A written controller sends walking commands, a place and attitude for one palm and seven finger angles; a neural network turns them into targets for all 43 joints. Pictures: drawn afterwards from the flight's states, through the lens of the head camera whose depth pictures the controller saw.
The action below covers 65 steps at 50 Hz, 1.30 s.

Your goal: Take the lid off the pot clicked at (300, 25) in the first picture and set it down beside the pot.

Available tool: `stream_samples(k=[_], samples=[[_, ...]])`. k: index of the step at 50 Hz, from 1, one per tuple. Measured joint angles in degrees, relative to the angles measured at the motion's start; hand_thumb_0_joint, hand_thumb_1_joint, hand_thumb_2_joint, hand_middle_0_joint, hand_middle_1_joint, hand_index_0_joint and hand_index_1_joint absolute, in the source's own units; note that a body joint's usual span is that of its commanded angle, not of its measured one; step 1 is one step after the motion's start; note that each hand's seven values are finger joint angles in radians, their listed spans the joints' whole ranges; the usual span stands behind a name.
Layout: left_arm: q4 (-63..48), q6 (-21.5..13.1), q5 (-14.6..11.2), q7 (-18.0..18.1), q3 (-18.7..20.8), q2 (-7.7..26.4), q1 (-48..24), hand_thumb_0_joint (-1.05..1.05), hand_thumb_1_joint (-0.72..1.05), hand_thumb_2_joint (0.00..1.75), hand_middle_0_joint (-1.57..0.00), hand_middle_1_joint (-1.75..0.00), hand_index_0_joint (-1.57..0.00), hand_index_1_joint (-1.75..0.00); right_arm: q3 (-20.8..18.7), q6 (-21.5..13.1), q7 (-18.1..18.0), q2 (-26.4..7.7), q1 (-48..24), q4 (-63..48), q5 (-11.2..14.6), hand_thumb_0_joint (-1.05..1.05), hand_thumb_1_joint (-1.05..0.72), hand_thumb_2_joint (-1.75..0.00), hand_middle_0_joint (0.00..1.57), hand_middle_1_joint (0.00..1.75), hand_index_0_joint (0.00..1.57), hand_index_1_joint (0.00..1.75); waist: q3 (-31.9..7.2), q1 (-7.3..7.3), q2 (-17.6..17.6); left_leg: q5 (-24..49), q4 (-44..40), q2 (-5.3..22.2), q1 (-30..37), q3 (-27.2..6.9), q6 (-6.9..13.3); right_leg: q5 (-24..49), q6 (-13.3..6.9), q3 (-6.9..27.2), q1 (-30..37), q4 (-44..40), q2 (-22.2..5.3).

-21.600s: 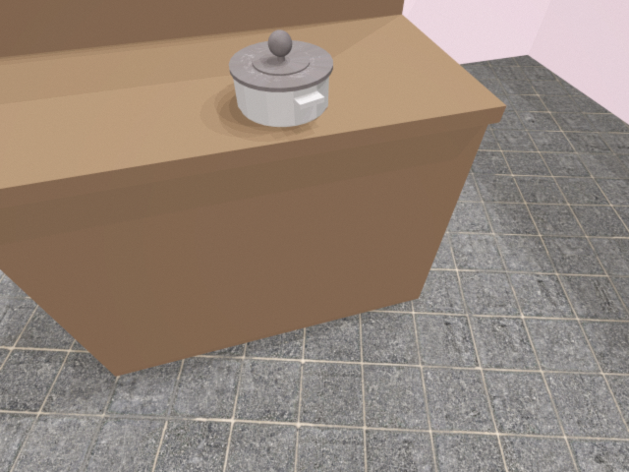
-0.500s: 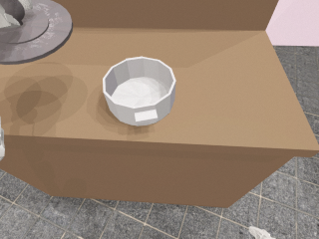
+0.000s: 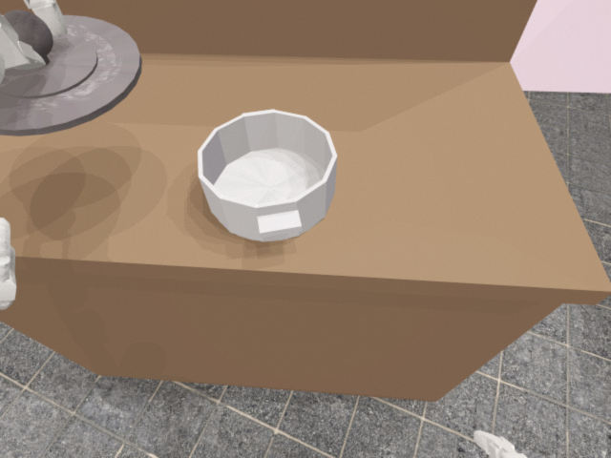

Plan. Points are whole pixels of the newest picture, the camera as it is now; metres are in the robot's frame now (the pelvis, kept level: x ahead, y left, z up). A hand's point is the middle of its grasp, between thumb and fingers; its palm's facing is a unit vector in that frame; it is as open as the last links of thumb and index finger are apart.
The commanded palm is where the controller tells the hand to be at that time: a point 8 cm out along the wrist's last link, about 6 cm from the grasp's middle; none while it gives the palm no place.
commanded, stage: lower the lid onto the table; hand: left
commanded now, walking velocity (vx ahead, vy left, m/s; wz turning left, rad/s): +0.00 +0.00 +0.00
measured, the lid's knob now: (26, 35) +0.48 +0.30 +0.28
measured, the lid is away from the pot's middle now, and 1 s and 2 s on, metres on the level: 0.24 0.23 0.23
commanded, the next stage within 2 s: none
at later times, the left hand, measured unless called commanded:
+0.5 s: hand (37, 76) +0.45 +0.28 +0.26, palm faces -0.22 -0.13 -0.97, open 7.6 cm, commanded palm +0.44 +0.29 +0.33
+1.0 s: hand (50, 101) +0.45 +0.29 +0.22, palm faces -0.27 -0.14 -0.95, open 7.6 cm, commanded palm +0.44 +0.30 +0.30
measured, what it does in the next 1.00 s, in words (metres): stands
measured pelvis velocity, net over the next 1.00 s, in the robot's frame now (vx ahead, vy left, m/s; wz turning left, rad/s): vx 0.00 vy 0.00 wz -0.02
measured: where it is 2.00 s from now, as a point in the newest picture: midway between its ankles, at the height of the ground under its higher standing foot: outside the picture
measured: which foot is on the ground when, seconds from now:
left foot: down 0.00-1.00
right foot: down 0.00-1.00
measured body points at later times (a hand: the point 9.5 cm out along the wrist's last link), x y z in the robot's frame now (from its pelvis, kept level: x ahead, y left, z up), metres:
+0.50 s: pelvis -0.01 +0.00 +0.00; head +0.04 -0.01 +0.45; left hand +0.45 +0.29 +0.31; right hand +0.09 -0.27 -0.12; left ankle +0.02 +0.07 -0.74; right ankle -0.03 -0.13 -0.74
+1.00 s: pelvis +0.00 +0.00 +0.00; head +0.05 +0.00 +0.44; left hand +0.46 +0.30 +0.28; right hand +0.08 -0.28 -0.12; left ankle +0.02 +0.07 -0.74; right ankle -0.03 -0.13 -0.74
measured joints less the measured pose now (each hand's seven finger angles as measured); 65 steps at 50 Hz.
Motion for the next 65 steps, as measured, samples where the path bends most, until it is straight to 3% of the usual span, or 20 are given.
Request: stream_samples(k=[14,38,53,65], samples=[[-3.9,-0.66,-0.9,0.39,1.19,-0.78,5.06,-0.04,0.22,0.87,-0.8,-0.95,-0.65,-0.89,-0.63,1.4,0.41,-0.11,0.88,-1.61,0.08,0.01,-0.9,-0.9,0.2,0.3,0.2,0.3,0.07,-0.36,0.39,0.05,0.48,0.17,-0.19,0.3,-0.07,-0.07,-0.09,0.32,-0.47,0.89,0.14],[2.89,-4.85,-1.48,1.46,0.84,-0.24,6.3,-0.04,0.22,0.86,-0.8,-0.96,-0.65,-0.89,-1.07,0.78,-0.27,-0.3,1.99,0.21,-0.11,0.01,-0.9,-0.9,0.2,0.3,0.2,0.3,0.57,-1.11,-1.0,-0.59,1.46,0.8,-0.51,0.11,-0.28,0.2,-0.3,0.22,-0.08,0.26,0.83],[-0.57,-7.29,-2.32,2.11,5.14,0.39,12.2,-0.04,0.23,0.86,-0.79,-0.96,-0.65,-0.89,-1.69,2.2,0.85,-0.07,1.82,-1.47,-0.11,0.01,-0.9,-0.9,0.2,0.3,0.2,0.3,0.07,-1.71,-0.67,-1.11,2.28,0.76,-1.45,0.74,0.16,0.08,0.16,0.86,-1.01,0.69,0.73],[1.83,-8.76,-3.03,2.74,2.49,-1.39,11.56,-0.04,0.23,0.86,-0.8,-0.96,-0.65,-0.88,-1.37,2.12,0.21,0.16,1.22,-0.1,-0.13,0.01,-0.9,-0.9,0.2,0.3,0.2,0.3,0.24,-0.97,-1.07,-0.94,3.08,0.38,-2.13,-0.02,0.41,0.19,0.27,0.03,-1.15,0.97,0.47]])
